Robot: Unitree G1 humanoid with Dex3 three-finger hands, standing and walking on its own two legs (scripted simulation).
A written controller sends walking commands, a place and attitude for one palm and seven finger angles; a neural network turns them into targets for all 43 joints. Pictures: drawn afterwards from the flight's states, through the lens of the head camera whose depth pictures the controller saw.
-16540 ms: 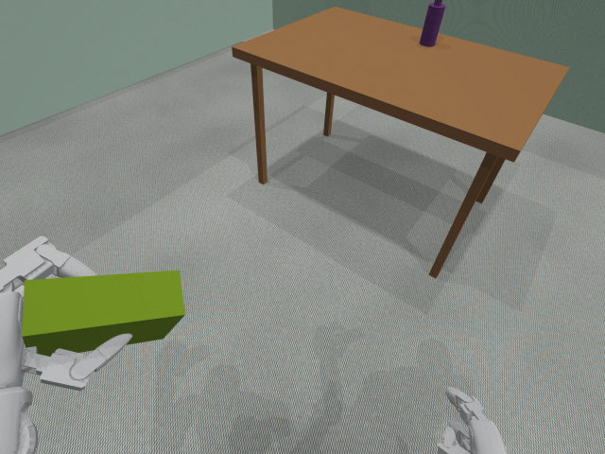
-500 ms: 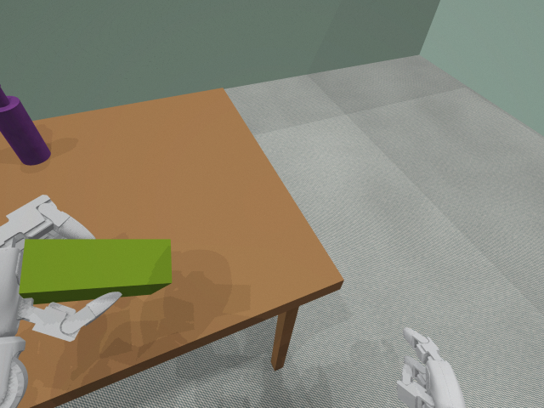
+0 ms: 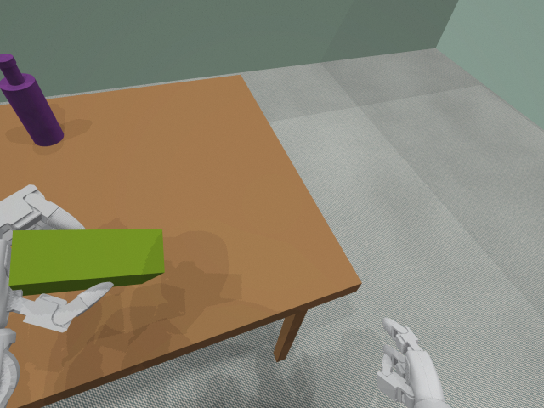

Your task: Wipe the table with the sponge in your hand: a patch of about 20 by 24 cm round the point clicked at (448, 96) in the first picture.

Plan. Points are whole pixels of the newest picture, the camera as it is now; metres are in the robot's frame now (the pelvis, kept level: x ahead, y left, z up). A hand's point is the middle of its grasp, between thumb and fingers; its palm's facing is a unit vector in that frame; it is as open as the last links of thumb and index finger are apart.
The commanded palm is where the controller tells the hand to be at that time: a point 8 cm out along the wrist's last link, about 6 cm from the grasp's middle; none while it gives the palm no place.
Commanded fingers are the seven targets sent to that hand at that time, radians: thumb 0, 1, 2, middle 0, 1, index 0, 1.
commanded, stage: look again from close up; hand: left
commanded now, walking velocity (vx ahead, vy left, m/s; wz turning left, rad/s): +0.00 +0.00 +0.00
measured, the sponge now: (112, 261) +0.24 +0.21 +0.13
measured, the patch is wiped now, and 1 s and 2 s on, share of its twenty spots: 0.00 0.00 0.00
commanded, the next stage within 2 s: shuffle to correct the standing spot in 0.26 s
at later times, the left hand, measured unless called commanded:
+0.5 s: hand (67, 264) +0.22 +0.24 +0.16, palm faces +0.36 -0.85 -0.39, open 9.2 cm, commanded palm +0.16 +0.27 +0.17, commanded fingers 0.00 0.10 1.30 -1.20 -1.60 -1.20 -1.60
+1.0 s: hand (136, 257) +0.24 +0.18 +0.16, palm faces +0.32 -0.87 -0.38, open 9.2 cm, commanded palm +0.18 +0.22 +0.17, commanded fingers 0.00 0.10 1.30 -1.20 -1.60 -1.20 -1.60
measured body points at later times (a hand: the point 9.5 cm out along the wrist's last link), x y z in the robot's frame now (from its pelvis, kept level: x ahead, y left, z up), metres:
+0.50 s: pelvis +0.00 -0.01 +0.00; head +0.02 +0.01 +0.45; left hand +0.20 +0.28 +0.18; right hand +0.18 -0.23 -0.07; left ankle +0.03 +0.08 -0.74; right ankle +0.00 -0.15 -0.74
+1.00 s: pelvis +0.01 -0.06 -0.01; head +0.04 -0.05 +0.44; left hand +0.21 +0.22 +0.18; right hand +0.18 -0.30 -0.08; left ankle +0.03 +0.08 -0.74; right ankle +0.00 -0.15 -0.74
